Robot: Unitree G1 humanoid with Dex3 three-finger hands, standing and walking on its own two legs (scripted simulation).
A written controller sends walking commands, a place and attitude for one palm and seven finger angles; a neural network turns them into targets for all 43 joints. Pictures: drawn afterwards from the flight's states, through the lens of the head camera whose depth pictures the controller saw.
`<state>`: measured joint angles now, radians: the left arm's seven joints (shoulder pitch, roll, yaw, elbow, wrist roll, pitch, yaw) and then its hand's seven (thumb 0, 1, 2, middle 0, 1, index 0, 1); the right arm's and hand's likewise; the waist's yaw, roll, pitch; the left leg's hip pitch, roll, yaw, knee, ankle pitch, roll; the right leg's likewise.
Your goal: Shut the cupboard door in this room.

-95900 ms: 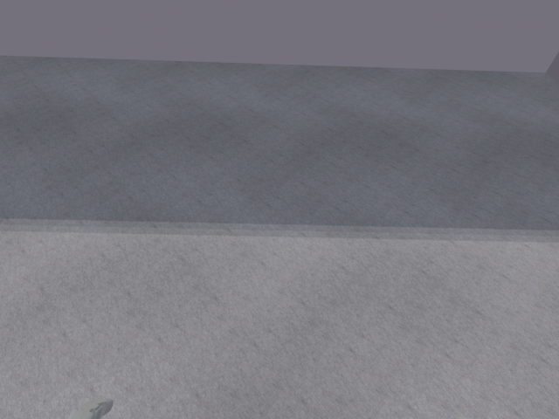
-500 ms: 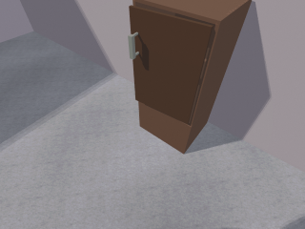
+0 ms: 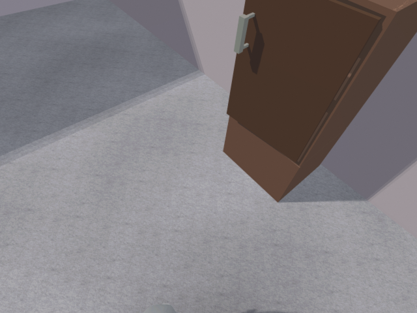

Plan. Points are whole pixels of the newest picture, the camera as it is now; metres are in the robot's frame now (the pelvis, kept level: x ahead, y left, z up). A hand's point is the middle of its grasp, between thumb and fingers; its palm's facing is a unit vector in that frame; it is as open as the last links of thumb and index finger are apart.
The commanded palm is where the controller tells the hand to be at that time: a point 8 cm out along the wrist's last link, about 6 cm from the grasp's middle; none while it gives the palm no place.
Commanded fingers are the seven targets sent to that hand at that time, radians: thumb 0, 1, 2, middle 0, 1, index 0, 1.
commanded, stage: walk to a spot facing it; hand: left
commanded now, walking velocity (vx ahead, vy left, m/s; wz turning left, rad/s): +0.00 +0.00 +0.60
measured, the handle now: (244, 32) +0.95 -0.08 +0.04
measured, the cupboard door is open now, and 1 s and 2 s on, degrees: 5 5 5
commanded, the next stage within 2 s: turn to face it in 1.86 s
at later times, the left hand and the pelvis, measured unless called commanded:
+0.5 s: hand out of the picture +0.01 +0.17 -0.13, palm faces +0.27 -0.91 -0.30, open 7.4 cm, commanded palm none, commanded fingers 0.00 0.90 0.90 -0.20 -0.30 -0.20 -0.30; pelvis -0.02 -0.05 +0.02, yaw +17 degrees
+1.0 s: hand out of the picture -0.03 +0.21 -0.13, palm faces +0.55 -0.79 -0.27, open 7.4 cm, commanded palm none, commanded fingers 0.00 0.90 0.90 -0.20 -0.30 -0.20 -0.30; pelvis +0.02 -0.02 +0.02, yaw +34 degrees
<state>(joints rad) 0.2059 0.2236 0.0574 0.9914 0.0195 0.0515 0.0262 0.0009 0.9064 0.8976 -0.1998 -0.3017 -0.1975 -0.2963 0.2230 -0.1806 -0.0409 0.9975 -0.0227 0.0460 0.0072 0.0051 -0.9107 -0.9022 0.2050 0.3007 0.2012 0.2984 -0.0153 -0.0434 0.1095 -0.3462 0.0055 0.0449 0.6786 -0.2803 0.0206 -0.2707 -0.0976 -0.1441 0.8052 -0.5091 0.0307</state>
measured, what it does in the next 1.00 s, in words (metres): steps on the spot, turning left: right foot, then left foot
